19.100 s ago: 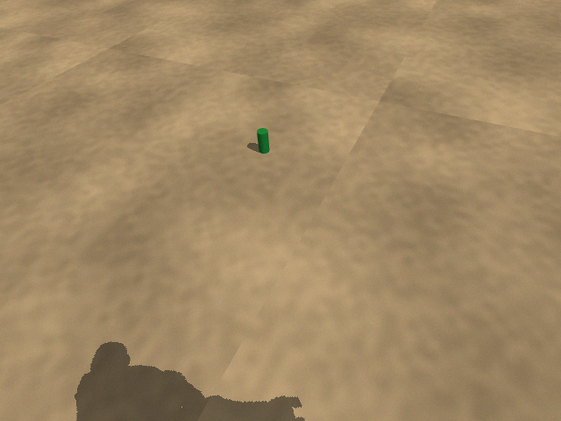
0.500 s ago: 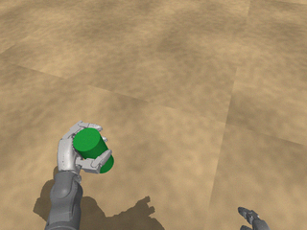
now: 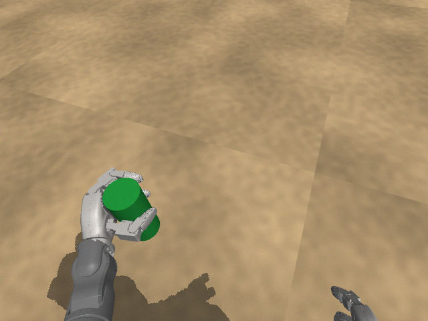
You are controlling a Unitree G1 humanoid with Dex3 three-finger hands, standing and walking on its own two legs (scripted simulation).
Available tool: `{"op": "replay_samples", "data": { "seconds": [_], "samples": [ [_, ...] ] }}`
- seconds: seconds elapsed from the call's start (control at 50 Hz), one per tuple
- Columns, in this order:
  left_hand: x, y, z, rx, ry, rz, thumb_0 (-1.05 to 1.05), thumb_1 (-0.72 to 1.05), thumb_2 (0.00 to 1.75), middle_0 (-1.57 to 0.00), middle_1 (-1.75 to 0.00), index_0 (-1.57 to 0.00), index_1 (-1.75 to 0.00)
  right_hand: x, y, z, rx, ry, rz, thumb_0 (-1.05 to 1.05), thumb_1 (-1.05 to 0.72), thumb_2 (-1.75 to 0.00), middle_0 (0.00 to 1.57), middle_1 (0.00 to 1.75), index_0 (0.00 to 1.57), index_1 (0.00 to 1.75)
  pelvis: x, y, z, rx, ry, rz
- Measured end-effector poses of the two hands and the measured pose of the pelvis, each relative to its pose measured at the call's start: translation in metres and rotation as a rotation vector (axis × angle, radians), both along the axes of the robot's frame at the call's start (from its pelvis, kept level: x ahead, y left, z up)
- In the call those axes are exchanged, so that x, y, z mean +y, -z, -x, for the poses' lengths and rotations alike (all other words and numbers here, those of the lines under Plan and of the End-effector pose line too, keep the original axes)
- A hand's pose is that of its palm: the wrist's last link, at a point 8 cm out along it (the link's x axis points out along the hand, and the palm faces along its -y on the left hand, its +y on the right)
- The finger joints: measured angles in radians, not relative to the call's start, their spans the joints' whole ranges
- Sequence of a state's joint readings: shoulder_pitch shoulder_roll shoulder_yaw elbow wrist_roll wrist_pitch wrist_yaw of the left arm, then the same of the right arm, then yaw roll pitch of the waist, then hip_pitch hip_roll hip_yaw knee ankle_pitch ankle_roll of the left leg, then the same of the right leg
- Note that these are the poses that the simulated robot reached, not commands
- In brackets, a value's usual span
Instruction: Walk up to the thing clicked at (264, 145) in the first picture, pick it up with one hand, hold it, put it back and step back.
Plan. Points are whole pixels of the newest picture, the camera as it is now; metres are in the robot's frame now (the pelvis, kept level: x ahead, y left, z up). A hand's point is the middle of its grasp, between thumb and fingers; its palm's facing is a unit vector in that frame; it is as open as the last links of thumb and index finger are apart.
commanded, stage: hold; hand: left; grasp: from the side
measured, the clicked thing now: (134, 211) +0.33 +0.17 +0.03
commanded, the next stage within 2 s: crouch in 1.64 s
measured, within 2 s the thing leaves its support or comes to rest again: neither
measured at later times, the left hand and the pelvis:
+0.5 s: hand (134, 203) +0.33 +0.17 +0.06, palm faces +0.10 -1.00 +0.01, open 8.9 cm; pelvis +0.01 +0.00 +0.00, yaw +0 degrees
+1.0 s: hand (135, 203) +0.34 +0.16 +0.05, palm faces +0.10 -0.99 +0.01, open 8.9 cm; pelvis +0.01 +0.00 +0.00, yaw +0 degrees
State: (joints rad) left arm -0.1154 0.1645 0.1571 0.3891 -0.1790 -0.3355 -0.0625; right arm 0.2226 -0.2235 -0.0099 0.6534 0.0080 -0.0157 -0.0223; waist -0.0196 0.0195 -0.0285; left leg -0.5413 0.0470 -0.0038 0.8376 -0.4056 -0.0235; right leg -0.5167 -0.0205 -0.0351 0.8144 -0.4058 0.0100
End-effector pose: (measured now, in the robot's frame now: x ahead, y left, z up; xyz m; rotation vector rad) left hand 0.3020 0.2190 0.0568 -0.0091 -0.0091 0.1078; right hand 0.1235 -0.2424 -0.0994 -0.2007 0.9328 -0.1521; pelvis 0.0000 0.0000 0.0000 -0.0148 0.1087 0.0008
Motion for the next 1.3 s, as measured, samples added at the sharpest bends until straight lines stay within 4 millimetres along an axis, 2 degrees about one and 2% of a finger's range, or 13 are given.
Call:
{"op": "replay_samples", "data": {
  "seconds": [0.46, 1.3],
  "samples": [
    [-0.001, 0.002, -0.006, 0.005, 0.009, -0.002, -0.02, -0.29, 1.13, -0.8, -1.03, -0.81, -1.04, 0.0, -0.001, -0.005, 0.004, 0.004, 0.001, 0.01, -0.92, -0.9, 0.2, 0.3, 0.2, 0.3, 0.001, -0.001, -0.007, 0.007, 0.001, 0.002],
    [0.0, 0.002, -0.013, 0.008, 0.006, -0.004, -0.02, -0.29, 1.12, -0.8, -1.03, -0.81, -1.04, -0.002, 0.0, -0.006, 0.011, 0.011, -0.003, 0.01, -0.92, -0.9, 0.2, 0.3, 0.2, 0.3, 0.0, -0.001, -0.008, 0.013, 0.001, 0.001]
  ]
}}
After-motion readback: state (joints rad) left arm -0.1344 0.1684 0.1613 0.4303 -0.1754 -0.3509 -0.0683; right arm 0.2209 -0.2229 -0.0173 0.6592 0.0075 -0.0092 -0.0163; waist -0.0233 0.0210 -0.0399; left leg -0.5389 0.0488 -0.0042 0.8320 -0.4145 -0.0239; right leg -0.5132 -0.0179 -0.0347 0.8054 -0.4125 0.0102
